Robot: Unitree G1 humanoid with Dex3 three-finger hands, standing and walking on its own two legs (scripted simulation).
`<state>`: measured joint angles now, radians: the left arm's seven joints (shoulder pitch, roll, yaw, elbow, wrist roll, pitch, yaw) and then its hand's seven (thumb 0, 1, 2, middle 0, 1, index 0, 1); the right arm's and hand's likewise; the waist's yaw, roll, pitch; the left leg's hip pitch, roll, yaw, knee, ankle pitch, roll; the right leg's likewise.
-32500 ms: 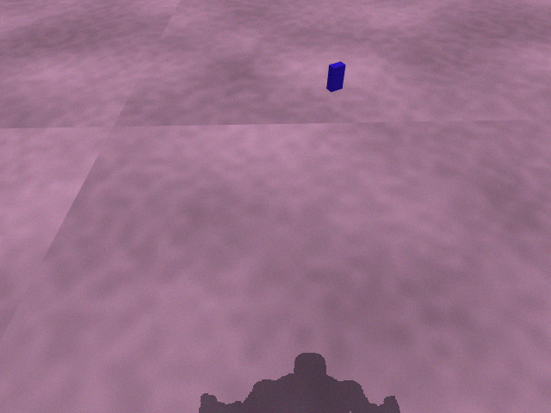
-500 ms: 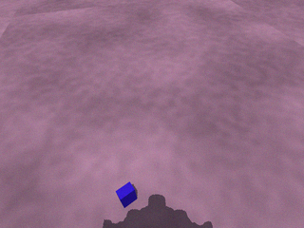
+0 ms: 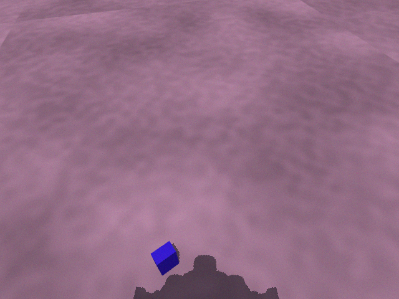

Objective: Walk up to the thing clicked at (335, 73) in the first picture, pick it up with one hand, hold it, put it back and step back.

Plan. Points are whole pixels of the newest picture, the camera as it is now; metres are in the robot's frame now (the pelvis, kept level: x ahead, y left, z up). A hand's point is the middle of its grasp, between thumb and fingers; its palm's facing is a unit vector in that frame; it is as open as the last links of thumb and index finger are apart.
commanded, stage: stand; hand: left
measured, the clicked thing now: (165, 258) +0.40 +0.19 -0.70
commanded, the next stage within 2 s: step back in 0.10 s
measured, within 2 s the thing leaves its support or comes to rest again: neither
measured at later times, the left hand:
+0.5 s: hand out of the picture +0.06 +0.28 -0.17, palm faces -0.05 -0.91 -0.41, open 7.4 cm
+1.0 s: hand out of the picture -0.05 +0.29 -0.18, palm faces -0.11 -0.91 -0.41, open 7.4 cm
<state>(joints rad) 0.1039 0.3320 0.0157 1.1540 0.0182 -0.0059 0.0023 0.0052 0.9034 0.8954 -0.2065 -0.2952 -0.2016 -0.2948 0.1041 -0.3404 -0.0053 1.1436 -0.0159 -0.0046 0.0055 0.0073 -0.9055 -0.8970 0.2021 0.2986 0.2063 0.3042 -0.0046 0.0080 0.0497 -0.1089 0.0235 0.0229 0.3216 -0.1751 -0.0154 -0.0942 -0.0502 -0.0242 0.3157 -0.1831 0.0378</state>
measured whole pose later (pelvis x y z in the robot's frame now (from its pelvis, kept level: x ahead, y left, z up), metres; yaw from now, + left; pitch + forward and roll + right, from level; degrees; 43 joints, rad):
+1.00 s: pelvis -0.17 +0.03 -0.03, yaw -5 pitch -2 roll -1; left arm 0.15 0.37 0.08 0.86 0.03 0.04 0.01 0.01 0.90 0.90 -0.21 -0.30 -0.20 -0.29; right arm 0.13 -0.38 -0.05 0.85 -0.02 0.04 -0.01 0.01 -0.90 -0.90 0.21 0.30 0.21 0.30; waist -0.01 0.02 0.19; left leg -0.38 0.03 0.07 0.71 -0.29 0.04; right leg -0.25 0.05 0.05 0.66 -0.37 -0.01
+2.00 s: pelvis -0.47 +0.02 -0.03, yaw -1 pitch -2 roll +1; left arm 0.13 0.39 0.07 0.78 0.03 0.06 0.02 0.01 0.90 0.90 -0.21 -0.30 -0.21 -0.30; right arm 0.22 -0.39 -0.05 0.87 -0.02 0.04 -0.01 0.01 -0.91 -0.90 0.20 0.30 0.21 0.30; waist 0.00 -0.02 0.17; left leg -0.28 -0.06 -0.02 0.67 -0.35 0.01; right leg -0.40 -0.07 0.01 0.74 -0.30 0.02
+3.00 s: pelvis -0.64 -0.01 -0.02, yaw +1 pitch -3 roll +0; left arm 0.21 0.34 0.06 0.99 0.04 -0.04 -0.01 0.01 0.90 0.90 -0.21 -0.30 -0.20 -0.30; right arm 0.22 -0.38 -0.05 1.00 -0.03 0.00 0.02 0.01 -0.90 -0.90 0.20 0.30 0.21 0.30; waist 0.03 0.03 0.05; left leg -0.34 -0.01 -0.06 0.76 -0.44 0.01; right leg -0.24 -0.02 -0.03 0.56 -0.28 -0.02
